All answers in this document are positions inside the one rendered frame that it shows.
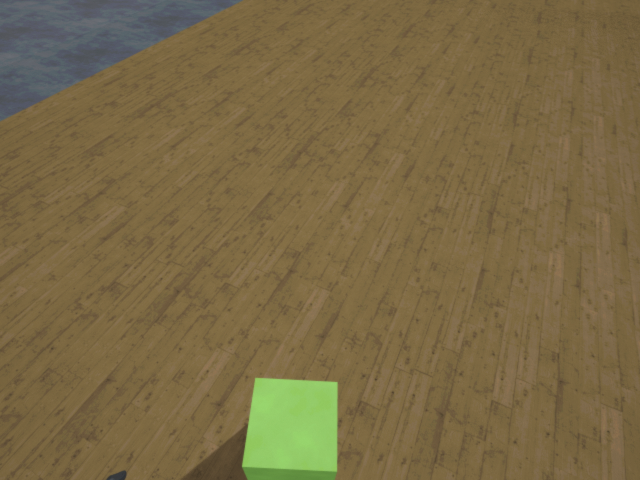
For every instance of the carton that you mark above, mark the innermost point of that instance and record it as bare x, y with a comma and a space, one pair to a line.
292, 431

